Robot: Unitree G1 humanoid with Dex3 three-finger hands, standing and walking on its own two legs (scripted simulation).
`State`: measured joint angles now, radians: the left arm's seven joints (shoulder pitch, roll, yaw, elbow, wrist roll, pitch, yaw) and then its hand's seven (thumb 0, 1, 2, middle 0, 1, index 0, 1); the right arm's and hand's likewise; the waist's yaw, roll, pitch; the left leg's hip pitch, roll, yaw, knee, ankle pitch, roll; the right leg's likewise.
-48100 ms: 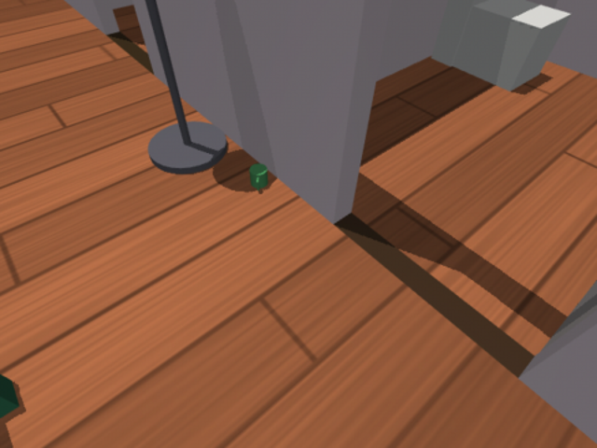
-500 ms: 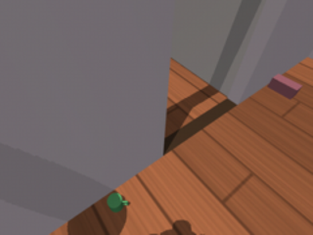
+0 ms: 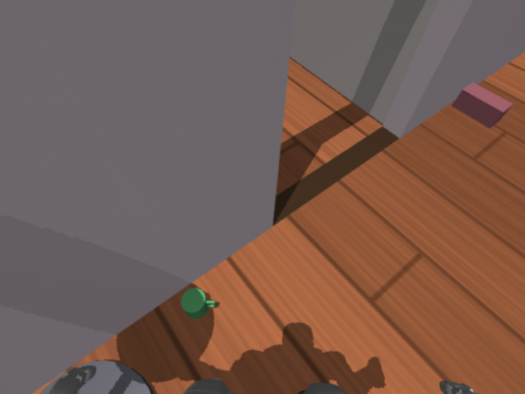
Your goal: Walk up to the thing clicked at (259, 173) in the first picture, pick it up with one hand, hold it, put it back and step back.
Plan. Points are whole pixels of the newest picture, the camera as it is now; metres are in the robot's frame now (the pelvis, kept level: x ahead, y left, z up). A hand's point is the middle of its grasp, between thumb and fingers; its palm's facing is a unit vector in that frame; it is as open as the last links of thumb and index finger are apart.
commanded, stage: step back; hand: left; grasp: from above
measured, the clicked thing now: (199, 303) +0.44 +0.22 -0.72
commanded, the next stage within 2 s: none
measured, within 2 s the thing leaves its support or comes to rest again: neither
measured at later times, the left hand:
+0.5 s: hand out of the picture +0.04 +0.26 -0.15, palm faces -0.12 -0.91 -0.39, open 7.4 cm
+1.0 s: hand out of the picture -0.10 +0.29 -0.16, palm faces -0.04 -0.93 -0.37, open 7.4 cm
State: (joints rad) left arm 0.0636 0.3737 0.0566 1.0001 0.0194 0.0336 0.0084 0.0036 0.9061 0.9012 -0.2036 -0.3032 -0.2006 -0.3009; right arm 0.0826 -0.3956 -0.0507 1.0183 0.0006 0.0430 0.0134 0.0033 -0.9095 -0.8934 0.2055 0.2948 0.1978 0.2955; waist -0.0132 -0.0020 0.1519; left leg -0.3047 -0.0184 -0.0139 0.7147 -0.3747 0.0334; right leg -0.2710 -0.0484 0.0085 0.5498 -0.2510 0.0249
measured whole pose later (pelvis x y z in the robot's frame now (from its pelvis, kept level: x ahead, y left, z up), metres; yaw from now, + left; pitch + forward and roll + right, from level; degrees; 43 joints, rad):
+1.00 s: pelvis -0.22 +0.02 +0.00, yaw -3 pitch -2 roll -2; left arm 0.15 0.41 0.09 0.82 0.02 0.07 0.02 0.00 0.91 0.90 -0.20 -0.30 -0.20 -0.30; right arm 0.14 -0.35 -0.03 0.84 -0.03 0.01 -0.02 0.01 -0.90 -0.89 0.21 0.30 0.20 0.30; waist 0.00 -0.04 0.18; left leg -0.31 0.01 -0.01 0.59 -0.24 0.03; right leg -0.42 0.11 0.15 1.17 -0.51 0.02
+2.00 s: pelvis -0.57 -0.03 -0.01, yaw -2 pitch -2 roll +2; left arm 0.21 0.35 0.06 0.87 0.05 0.04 0.00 0.01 0.90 0.90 -0.21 -0.30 -0.20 -0.30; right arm 0.17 -0.42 -0.05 0.87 -0.01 0.05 -0.02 0.00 -0.91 -0.89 0.21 0.29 0.20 0.30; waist 0.02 0.03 0.13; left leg -0.52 -0.11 -0.13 1.13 -0.44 -0.02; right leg -0.29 -0.02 0.01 0.66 -0.33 -0.02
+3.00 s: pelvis -0.58 -0.01 +0.00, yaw +0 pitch -2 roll +0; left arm 0.08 0.38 0.02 1.04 0.01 -0.03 0.01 0.00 0.91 0.90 -0.20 -0.30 -0.20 -0.30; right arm 0.06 -0.33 -0.04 1.06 -0.02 -0.01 0.00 0.01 -0.91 -0.89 0.21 0.30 0.20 0.30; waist 0.00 0.00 0.08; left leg -0.19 0.01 0.04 0.54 -0.31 0.00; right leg -0.20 -0.02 0.02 0.54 -0.30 0.01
